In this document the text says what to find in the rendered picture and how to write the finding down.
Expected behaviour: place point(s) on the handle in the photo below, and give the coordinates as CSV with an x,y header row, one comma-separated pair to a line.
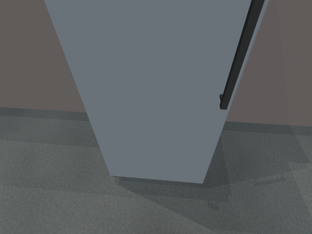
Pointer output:
x,y
245,38

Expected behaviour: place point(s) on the fridge door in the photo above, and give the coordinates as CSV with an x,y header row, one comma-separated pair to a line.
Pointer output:
x,y
149,74

